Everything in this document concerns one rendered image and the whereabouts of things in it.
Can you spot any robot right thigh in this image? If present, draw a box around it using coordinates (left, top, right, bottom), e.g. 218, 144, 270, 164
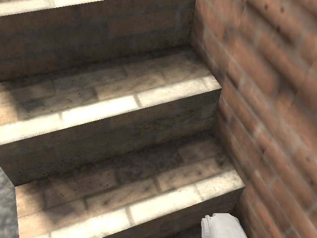
201, 213, 248, 238

